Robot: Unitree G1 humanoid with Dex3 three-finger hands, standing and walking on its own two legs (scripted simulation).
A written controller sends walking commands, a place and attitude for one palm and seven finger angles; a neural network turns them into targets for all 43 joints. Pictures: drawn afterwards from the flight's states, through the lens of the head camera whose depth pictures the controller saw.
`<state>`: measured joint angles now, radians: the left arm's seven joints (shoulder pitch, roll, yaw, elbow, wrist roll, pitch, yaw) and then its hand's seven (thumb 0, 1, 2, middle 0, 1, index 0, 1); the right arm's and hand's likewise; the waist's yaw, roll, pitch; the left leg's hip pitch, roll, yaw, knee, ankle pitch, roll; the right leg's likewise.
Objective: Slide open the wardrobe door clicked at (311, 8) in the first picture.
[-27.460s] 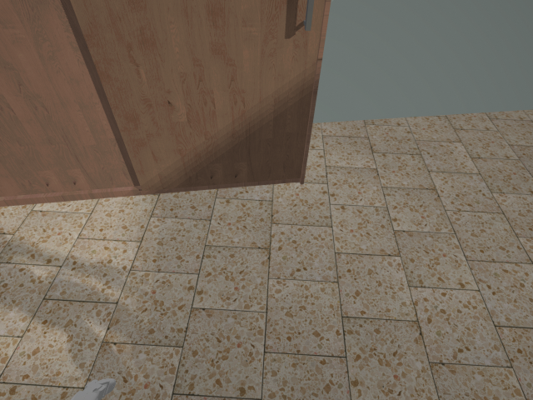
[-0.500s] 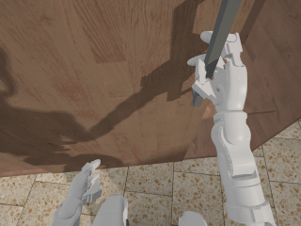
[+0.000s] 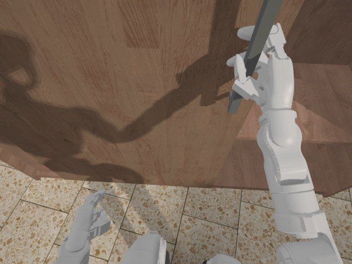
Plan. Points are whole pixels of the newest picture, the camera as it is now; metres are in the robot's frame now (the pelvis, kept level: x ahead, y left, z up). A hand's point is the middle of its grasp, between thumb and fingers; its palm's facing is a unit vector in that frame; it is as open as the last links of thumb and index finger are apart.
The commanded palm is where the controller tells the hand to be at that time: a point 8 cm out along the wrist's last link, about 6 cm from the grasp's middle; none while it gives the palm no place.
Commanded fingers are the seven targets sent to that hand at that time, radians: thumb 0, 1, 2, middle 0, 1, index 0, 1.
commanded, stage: step sideways, sliding the door along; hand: right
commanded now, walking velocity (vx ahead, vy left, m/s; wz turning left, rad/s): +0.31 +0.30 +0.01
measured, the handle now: (248, 56) +0.45 -0.10 +0.20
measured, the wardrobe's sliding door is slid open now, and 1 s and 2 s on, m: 0.63 0.66 0.66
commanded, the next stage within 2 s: stop walking and hold the door there in 0.52 s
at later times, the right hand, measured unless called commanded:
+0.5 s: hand (210, 71) +0.41 -0.03 +0.20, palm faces +0.40 +0.92 -0.03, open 6.5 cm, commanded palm +0.38 +0.00 +0.20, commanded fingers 0.00 -0.90 -0.90 0.45 1.40 0.45 1.40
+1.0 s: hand (216, 71) +0.42 -0.04 +0.19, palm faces +0.63 +0.71 -0.30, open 6.4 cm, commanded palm +0.36 -0.08 +0.17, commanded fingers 0.00 -0.90 -0.90 0.45 1.40 0.45 1.40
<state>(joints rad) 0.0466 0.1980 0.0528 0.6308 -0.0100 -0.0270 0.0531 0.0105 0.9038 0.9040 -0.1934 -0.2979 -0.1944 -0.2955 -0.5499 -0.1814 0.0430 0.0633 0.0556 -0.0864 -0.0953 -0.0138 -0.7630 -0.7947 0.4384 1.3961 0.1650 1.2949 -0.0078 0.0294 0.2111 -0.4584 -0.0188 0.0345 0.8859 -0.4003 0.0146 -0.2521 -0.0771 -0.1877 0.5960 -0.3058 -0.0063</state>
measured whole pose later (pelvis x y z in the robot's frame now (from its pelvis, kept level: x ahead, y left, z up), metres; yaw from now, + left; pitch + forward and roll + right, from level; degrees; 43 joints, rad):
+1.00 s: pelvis +0.05 +0.32 +0.01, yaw -1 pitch -2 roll -3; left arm 0.06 0.37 0.03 0.71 -0.05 -0.03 0.07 0.01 0.90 0.90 -0.20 -0.30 -0.20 -0.30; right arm -0.49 -0.58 -0.56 0.68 0.03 -0.13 -0.07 -0.12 -0.63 -0.84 0.45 1.38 0.27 1.33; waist 0.02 -0.07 0.14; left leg -0.38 0.12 0.03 0.57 -0.16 -0.03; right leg -0.44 0.02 -0.04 1.09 -0.52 0.04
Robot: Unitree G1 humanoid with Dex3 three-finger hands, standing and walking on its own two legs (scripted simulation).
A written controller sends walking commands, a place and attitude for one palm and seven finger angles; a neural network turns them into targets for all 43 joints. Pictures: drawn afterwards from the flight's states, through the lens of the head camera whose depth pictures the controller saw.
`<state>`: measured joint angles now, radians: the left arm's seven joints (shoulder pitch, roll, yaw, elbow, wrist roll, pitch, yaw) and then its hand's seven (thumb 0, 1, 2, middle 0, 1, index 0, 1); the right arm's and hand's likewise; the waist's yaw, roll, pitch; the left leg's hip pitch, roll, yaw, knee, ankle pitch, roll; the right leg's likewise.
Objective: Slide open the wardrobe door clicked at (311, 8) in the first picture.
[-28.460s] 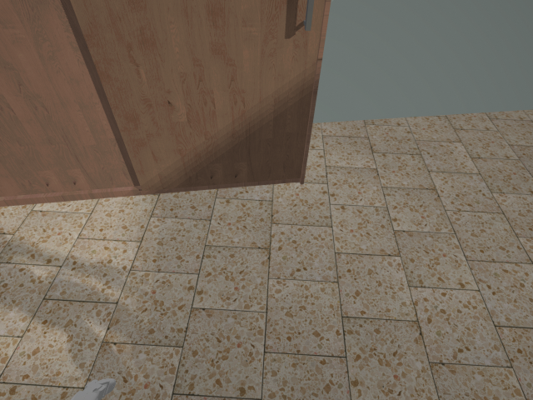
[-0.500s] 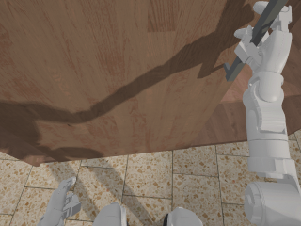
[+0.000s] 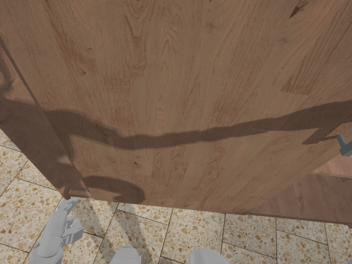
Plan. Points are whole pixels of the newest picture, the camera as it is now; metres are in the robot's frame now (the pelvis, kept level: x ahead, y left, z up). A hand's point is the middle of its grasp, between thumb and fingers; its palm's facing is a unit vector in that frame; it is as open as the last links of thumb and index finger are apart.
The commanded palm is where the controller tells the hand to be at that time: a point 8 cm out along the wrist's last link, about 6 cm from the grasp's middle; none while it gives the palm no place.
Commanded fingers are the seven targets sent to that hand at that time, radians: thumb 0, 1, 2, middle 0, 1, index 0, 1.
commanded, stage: stop walking and hold the door there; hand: right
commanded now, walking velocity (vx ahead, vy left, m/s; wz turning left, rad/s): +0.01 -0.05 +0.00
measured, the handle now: out of the picture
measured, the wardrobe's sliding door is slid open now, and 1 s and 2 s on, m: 0.66 0.66 0.66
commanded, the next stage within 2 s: none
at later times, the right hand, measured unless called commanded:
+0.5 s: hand out of the picture +0.37 -0.35 +0.19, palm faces +0.53 +0.82 -0.22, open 6.4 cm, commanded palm +0.32 -0.39 +0.16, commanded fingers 0.00 -0.90 -0.90 0.45 1.40 0.45 1.40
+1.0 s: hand out of the picture +0.37 -0.35 +0.19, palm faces +0.45 +0.87 -0.19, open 6.3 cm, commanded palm +0.32 -0.40 +0.16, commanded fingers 0.00 -0.90 -0.90 0.45 1.40 0.45 1.40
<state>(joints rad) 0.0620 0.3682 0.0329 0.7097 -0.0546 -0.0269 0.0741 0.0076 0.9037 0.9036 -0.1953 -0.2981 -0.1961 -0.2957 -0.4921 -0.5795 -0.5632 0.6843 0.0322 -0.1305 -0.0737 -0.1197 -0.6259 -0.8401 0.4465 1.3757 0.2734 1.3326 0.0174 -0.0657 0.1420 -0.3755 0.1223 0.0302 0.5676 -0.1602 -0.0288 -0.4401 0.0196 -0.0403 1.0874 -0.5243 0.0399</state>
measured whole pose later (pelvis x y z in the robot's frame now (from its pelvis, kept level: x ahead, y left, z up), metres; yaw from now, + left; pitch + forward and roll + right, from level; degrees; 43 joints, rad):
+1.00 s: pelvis -0.11 -0.06 +0.00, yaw +10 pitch +1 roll +2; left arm 0.31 0.31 -0.02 0.73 -0.05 -0.04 0.11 0.01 0.90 0.90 -0.20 -0.30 -0.20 -0.30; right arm -0.77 -0.72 -0.46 1.04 0.01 -0.13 -0.08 -0.05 -0.73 -0.79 0.35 1.32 0.21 1.32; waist 0.06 -0.02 0.04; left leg -0.24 -0.01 0.04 0.48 -0.25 -0.01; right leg -0.37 -0.07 -0.10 0.53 -0.17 -0.02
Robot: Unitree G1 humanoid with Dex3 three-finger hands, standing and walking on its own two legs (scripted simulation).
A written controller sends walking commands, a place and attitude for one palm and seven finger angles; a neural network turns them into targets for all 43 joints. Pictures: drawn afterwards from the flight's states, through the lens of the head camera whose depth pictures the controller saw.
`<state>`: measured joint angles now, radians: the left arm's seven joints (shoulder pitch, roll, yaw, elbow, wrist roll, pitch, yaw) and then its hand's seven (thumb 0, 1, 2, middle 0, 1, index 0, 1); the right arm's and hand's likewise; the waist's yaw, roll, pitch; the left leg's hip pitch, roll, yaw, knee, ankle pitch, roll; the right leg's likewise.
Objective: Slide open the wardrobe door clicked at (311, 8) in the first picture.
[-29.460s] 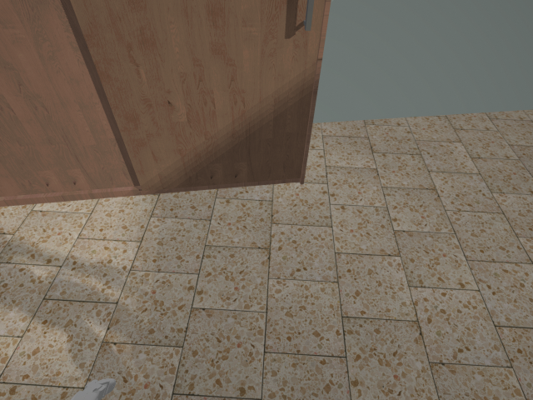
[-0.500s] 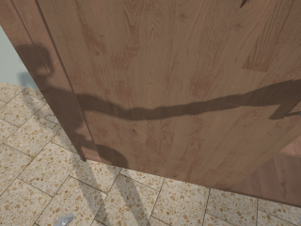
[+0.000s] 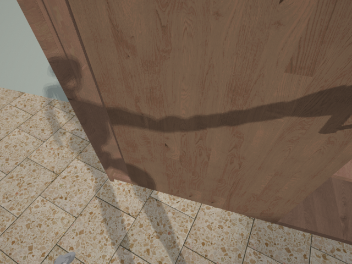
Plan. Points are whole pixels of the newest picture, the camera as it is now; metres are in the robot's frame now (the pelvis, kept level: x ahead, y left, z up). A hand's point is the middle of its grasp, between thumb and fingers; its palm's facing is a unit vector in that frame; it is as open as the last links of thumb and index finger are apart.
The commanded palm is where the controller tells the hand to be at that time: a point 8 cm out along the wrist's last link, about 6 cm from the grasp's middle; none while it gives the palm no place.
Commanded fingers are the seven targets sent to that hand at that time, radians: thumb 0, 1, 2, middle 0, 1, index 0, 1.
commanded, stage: stop walking and hold the door there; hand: right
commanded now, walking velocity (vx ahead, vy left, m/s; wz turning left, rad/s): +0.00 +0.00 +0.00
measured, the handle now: out of the picture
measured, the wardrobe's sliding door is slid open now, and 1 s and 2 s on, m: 0.66 0.66 0.66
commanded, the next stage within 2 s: loosen the grip on the handle in 1.36 s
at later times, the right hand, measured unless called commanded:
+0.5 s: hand out of the picture +0.43 -0.39 +0.17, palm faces +0.45 +0.86 -0.22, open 5.8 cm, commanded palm +0.38 -0.43 +0.16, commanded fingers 0.00 -0.90 -0.90 0.45 1.40 0.45 1.40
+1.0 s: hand out of the picture +0.42 -0.38 +0.16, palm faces +0.37 +0.91 -0.20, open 5.6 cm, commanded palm +0.38 -0.41 +0.16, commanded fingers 0.00 -0.90 -0.90 0.45 1.40 0.45 1.40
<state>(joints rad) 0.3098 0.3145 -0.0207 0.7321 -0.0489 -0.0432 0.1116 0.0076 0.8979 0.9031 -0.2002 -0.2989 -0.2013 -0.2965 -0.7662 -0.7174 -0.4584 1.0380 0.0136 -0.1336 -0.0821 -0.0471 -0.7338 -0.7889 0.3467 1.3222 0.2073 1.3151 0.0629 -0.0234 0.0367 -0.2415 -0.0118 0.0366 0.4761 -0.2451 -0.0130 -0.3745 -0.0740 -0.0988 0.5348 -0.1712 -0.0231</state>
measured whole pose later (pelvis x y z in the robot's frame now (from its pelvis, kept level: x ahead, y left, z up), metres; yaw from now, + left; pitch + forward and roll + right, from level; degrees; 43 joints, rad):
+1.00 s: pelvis -0.03 -0.11 -0.01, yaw -5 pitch +0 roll +3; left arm 0.11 0.20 -0.08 0.66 -0.03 -0.09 0.07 0.01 0.90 0.90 -0.20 -0.30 -0.20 -0.30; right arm -0.80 -0.43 -0.23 0.58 0.05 -0.07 -0.07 -0.13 -0.76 -0.80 0.46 1.40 0.28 1.38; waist -0.01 -0.04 0.24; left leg -0.24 -0.06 0.08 0.52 -0.28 0.04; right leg -0.42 -0.08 -0.07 0.59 -0.17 -0.02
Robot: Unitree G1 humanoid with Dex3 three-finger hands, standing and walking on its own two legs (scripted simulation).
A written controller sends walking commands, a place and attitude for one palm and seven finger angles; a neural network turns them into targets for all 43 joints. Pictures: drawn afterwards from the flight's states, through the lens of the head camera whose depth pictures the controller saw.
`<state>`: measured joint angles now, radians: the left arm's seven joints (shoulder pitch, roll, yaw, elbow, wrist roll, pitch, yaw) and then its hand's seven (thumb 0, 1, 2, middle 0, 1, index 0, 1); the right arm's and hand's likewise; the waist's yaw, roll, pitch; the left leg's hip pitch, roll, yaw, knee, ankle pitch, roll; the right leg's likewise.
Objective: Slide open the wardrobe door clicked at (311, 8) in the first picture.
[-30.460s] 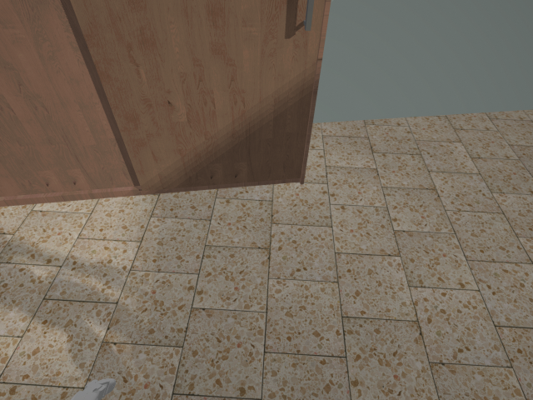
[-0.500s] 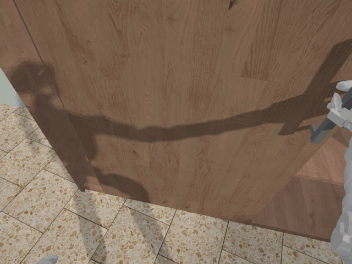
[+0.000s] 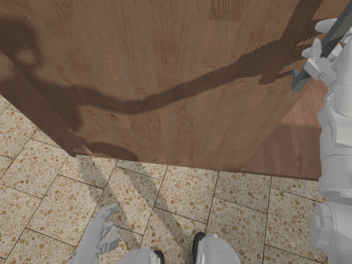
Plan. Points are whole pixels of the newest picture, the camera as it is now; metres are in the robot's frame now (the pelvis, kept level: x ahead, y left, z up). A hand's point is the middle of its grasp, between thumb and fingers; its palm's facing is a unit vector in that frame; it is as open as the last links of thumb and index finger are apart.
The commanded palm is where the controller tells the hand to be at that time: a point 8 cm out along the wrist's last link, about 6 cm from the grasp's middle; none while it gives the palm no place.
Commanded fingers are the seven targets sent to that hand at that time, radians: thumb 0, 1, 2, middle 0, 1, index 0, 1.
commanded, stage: stop walking and hold the door there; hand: right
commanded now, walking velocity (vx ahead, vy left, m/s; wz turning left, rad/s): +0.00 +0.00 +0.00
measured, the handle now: (330, 31) +0.51 -0.26 +0.20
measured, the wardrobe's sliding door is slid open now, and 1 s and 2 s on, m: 0.66 0.66 0.66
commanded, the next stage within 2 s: loosen the grip on the handle in 0.36 s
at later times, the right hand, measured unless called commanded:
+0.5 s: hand (312, 59) +0.47 -0.23 +0.17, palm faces +0.29 +0.94 -0.17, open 5.8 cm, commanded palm +0.43 -0.27 +0.17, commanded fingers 0.00 -0.54 -0.73 0.45 1.40 0.45 1.40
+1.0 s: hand (313, 62) +0.47 -0.24 +0.16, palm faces +0.30 +0.94 -0.15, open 13.6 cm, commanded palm +0.43 -0.29 +0.17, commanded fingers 0.00 0.55 -0.20 0.25 1.15 0.25 1.15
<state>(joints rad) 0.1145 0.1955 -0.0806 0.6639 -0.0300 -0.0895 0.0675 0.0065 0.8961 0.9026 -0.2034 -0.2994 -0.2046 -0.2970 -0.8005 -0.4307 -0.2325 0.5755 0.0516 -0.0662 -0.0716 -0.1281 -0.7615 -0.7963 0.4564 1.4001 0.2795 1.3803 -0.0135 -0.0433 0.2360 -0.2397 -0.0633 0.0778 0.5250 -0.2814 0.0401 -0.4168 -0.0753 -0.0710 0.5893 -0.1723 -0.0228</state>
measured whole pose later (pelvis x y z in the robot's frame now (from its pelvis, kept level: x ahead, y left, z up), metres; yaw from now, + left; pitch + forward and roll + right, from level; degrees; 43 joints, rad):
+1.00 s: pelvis +0.02 -0.01 +0.00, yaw +1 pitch +5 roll +1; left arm 0.34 0.26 -0.01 0.73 -0.01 -0.12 0.07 0.01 0.90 0.90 -0.20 -0.30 -0.20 -0.30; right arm -0.74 -0.43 -0.33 0.85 -0.01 -0.15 -0.05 -0.01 0.49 -0.23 0.40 1.30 0.36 1.27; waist 0.07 0.00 -0.03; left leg -0.34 -0.02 0.05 0.59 -0.34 0.02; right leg -0.48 -0.03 -0.11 0.58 -0.19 -0.04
